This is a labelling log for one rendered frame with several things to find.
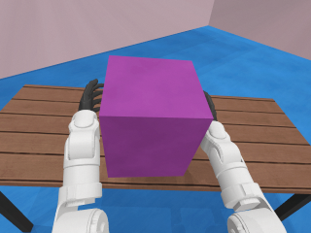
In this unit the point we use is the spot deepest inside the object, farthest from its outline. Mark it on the robot right forearm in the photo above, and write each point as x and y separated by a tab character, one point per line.
239	192

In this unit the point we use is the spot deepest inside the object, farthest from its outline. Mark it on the right robot upper arm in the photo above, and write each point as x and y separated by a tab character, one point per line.
259	220

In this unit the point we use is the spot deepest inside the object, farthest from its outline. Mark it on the carton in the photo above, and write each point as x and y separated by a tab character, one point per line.
153	116

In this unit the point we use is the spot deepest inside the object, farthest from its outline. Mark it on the left robot upper arm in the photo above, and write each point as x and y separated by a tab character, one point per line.
82	221

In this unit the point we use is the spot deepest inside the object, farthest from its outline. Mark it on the robot left forearm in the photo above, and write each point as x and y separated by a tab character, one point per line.
81	174

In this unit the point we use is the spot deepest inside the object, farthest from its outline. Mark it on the right robot hand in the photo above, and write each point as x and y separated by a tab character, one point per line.
211	105

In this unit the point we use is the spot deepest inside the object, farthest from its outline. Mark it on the table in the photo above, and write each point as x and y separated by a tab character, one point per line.
34	127

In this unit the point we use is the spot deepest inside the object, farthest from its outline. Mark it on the left robot hand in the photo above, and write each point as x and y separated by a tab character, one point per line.
87	102

